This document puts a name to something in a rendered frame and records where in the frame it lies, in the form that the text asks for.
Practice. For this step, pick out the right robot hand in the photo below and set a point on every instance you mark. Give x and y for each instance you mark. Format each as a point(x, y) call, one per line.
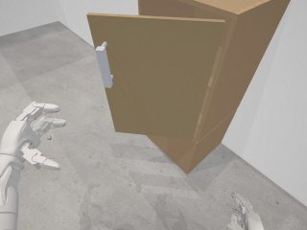
point(249, 220)

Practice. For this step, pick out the cupboard door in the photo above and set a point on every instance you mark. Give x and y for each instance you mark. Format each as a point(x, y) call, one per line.
point(161, 68)

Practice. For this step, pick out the left robot hand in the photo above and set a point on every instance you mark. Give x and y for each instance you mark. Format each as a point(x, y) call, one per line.
point(18, 133)

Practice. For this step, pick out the left robot forearm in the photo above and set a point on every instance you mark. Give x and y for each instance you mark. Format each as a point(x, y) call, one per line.
point(10, 169)

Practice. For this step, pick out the handle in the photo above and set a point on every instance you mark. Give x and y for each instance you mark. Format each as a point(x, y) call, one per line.
point(104, 65)

